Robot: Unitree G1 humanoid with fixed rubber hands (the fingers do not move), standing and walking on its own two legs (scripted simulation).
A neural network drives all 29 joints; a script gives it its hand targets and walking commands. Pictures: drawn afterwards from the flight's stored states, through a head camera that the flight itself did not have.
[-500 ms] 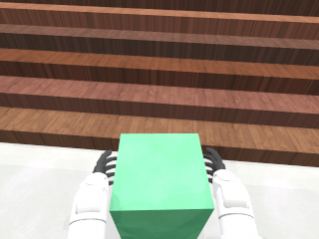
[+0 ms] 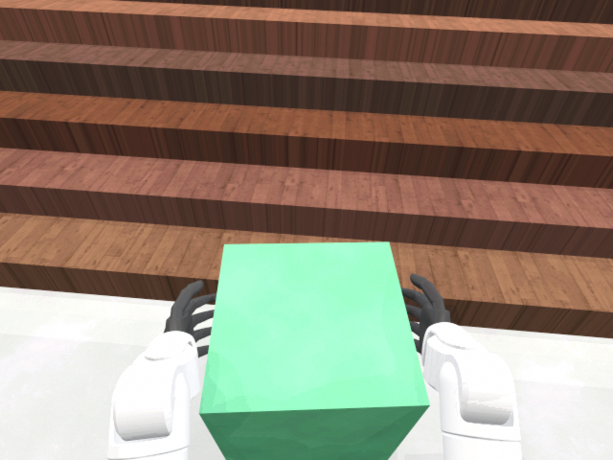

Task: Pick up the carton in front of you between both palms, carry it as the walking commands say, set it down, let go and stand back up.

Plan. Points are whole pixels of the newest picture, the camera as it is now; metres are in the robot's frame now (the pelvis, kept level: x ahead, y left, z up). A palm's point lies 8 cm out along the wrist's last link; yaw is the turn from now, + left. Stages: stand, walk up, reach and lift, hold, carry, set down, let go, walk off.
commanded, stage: carry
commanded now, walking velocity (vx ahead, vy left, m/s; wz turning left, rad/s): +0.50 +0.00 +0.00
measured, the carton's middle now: (308, 361) +0.28 +0.00 +0.02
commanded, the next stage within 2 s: none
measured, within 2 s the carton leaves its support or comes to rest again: neither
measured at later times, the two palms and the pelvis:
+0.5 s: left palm (254, 192) +0.56 +0.09 +0.09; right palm (422, 194) +0.56 -0.21 +0.09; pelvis +0.28 -0.06 -0.01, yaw +1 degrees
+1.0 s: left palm (264, 90) +0.98 +0.09 +0.11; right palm (382, 94) +0.95 -0.20 +0.12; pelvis +0.59 -0.02 -0.01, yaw -3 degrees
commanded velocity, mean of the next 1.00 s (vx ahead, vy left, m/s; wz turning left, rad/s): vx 0.50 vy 0.00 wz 0.00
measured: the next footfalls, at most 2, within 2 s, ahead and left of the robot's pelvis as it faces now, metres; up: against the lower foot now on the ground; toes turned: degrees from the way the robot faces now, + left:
left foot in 0.02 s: +0.09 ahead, +0.10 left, +0.00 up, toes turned +10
right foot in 0.38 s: +0.37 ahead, -0.14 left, +0.00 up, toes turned -14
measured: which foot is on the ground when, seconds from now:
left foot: up 0.00-0.00, down 0.02-0.38, up 0.40-0.84, down 0.86-1.00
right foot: down 0.00-0.02, up 0.04-0.36, down 0.38-0.88, up 0.90-1.00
